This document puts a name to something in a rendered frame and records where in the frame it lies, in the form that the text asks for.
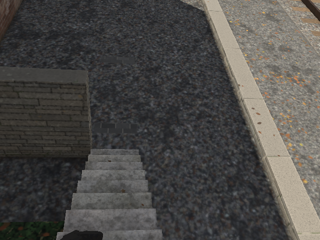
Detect stairs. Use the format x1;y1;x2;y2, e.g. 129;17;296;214
56;149;163;240

